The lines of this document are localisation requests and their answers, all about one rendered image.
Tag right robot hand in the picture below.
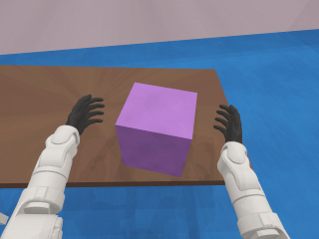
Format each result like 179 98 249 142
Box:
213 105 242 144

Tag left robot hand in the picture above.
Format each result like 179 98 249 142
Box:
66 94 105 135

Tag right robot forearm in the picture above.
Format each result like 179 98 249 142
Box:
217 141 290 239

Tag robot left upper arm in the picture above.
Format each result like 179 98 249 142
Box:
5 213 63 239

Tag carton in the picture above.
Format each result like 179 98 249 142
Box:
115 83 197 177

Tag left robot forearm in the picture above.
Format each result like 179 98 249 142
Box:
0 124 80 239

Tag table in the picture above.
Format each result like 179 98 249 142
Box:
0 65 254 225

